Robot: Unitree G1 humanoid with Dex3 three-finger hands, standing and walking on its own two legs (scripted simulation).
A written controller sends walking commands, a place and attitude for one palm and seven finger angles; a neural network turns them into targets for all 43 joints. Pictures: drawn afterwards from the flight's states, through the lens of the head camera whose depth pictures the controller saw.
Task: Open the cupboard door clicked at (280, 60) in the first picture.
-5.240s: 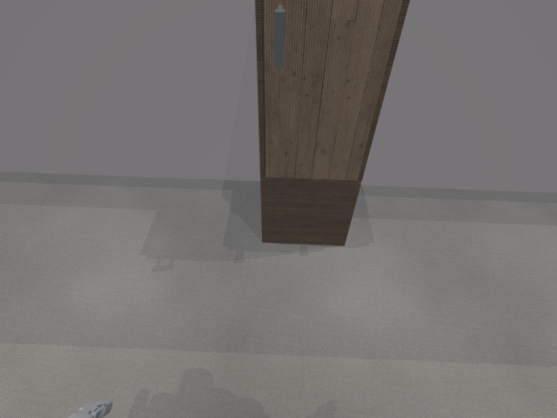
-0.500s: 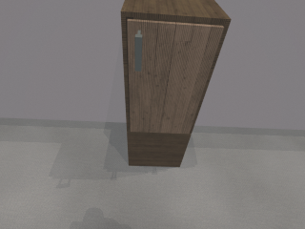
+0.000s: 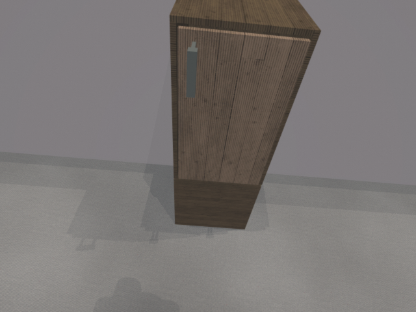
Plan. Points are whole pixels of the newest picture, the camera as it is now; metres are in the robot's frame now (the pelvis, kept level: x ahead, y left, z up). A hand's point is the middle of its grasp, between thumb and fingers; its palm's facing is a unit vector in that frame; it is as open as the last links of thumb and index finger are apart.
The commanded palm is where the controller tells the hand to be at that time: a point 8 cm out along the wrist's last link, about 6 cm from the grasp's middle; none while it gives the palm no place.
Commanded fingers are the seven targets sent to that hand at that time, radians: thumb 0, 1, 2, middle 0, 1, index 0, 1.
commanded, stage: shuffle to correct the standing spot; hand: left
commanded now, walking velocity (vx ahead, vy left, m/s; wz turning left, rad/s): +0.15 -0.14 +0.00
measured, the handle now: (192, 69) +0.66 +0.10 +0.16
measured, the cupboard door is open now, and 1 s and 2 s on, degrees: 0 0 0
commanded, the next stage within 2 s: come to a stop and stand still in 0.64 s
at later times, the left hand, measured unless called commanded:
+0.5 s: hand out of the picture +0.10 +0.14 -0.17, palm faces -0.03 -0.98 -0.17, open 7.3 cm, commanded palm none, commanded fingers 0.00 0.90 0.90 -0.20 -0.30 -0.20 -0.30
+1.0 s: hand out of the picture +0.10 +0.01 -0.19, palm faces +0.08 -0.99 -0.11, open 7.3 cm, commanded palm none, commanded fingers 0.00 0.90 0.90 -0.20 -0.30 -0.20 -0.30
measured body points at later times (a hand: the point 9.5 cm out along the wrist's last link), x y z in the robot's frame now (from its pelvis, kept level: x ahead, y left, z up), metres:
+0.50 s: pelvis +0.05 -0.04 +0.01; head +0.07 -0.03 +0.46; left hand +0.10 +0.20 -0.15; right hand +0.00 -0.24 -0.15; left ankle +0.06 +0.09 -0.74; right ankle +0.11 -0.20 -0.70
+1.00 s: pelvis +0.13 -0.13 +0.00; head +0.13 -0.11 +0.45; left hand +0.10 +0.06 -0.17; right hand +0.20 -0.35 -0.14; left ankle +0.17 -0.04 -0.74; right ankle +0.11 -0.19 -0.74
